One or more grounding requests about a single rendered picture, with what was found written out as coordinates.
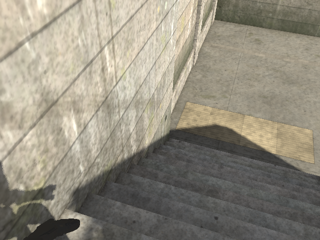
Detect stairs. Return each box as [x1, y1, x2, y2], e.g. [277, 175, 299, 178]
[32, 138, 320, 240]

